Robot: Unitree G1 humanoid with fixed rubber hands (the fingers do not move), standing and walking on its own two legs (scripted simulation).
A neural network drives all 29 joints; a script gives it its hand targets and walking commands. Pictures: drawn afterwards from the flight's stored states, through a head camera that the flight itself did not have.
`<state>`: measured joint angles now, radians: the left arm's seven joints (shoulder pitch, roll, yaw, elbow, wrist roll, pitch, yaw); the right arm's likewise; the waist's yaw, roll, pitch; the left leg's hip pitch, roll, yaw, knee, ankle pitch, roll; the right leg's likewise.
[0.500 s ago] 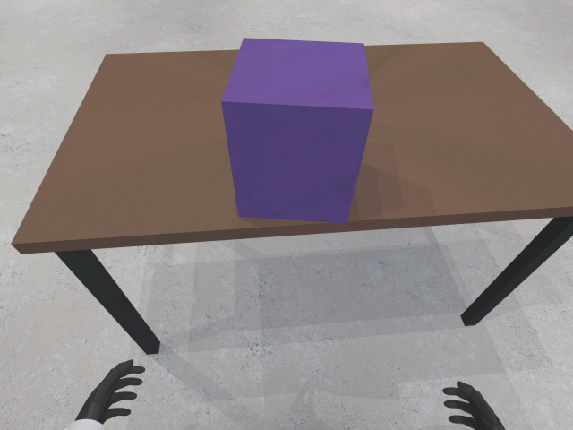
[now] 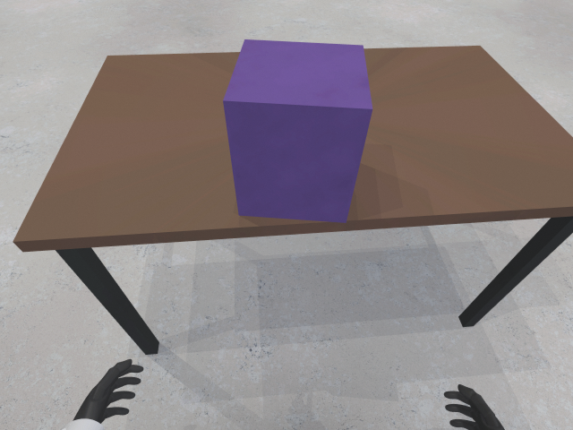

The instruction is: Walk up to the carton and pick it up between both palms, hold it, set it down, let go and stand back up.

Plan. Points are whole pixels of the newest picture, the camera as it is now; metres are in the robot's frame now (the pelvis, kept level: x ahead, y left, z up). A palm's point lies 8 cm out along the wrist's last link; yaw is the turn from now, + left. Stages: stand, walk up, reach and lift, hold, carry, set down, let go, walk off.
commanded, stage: stand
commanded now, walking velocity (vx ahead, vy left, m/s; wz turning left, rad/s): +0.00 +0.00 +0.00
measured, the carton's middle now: (297, 135) +0.59 +0.01 +0.08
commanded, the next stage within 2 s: none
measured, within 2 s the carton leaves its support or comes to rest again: neither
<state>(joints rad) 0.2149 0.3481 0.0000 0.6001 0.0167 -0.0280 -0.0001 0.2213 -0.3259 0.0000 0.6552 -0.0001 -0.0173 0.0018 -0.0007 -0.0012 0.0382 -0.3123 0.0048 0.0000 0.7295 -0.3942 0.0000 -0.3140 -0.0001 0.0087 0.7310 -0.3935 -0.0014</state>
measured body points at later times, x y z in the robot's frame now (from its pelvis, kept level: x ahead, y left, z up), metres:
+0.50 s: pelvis -0.02 +0.00 +0.00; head -0.02 +0.00 +0.45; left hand +0.14 +0.28 -0.07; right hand +0.12 -0.28 -0.10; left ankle +0.00 +0.12 -0.72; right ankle +0.00 -0.12 -0.72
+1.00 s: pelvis -0.03 +0.00 +0.00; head -0.03 +0.00 +0.45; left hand +0.13 +0.28 -0.07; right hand +0.11 -0.28 -0.10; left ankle +0.00 +0.12 -0.72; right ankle +0.00 -0.12 -0.72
